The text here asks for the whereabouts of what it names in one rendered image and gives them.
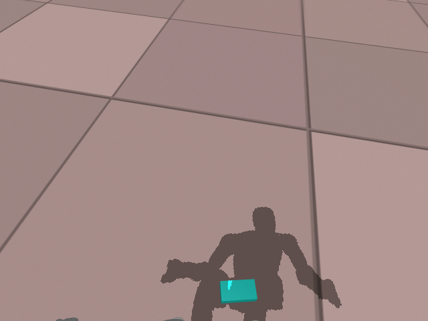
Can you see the small box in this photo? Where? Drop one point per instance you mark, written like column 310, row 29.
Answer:
column 238, row 291

